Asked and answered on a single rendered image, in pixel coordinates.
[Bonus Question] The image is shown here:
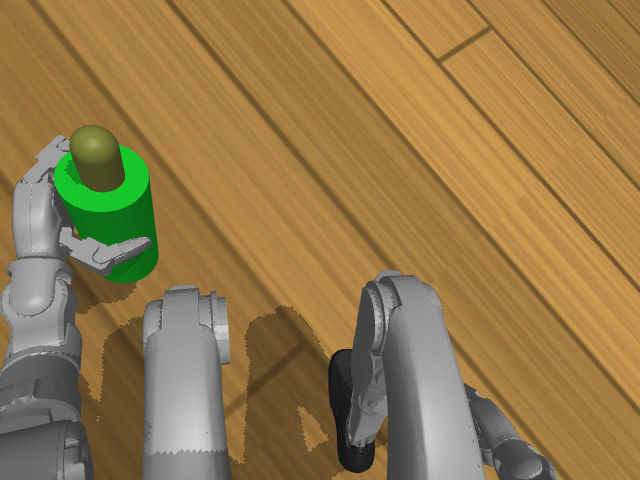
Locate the right robot foot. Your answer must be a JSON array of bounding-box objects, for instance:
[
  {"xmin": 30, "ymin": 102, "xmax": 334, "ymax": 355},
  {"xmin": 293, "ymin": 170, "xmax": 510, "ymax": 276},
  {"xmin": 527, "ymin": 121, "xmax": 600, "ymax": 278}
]
[{"xmin": 328, "ymin": 349, "xmax": 375, "ymax": 473}]

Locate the bottle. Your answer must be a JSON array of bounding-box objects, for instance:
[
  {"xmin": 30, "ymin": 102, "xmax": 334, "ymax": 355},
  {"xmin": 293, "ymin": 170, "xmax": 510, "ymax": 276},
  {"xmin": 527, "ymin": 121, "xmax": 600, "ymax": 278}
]
[{"xmin": 54, "ymin": 125, "xmax": 158, "ymax": 283}]

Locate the left robot arm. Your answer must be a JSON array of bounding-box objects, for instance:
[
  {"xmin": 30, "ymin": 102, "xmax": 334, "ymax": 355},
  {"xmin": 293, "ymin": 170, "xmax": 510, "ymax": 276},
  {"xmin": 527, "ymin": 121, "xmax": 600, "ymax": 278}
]
[{"xmin": 0, "ymin": 256, "xmax": 94, "ymax": 480}]

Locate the right robot arm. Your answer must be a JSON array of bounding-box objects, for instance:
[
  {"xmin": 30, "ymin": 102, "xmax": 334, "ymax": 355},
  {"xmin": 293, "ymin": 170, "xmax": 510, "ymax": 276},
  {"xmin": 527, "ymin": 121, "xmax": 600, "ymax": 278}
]
[{"xmin": 492, "ymin": 440, "xmax": 559, "ymax": 480}]

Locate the left robot hand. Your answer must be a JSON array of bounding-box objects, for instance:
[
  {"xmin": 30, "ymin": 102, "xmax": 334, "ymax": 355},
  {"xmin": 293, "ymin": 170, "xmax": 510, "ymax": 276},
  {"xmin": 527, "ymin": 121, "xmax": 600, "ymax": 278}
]
[{"xmin": 12, "ymin": 135, "xmax": 152, "ymax": 277}]

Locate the right robot hand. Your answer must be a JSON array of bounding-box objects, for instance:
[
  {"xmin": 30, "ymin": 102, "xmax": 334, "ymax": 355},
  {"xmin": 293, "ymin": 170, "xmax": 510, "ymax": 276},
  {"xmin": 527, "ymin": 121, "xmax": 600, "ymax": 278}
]
[{"xmin": 464, "ymin": 383, "xmax": 521, "ymax": 467}]

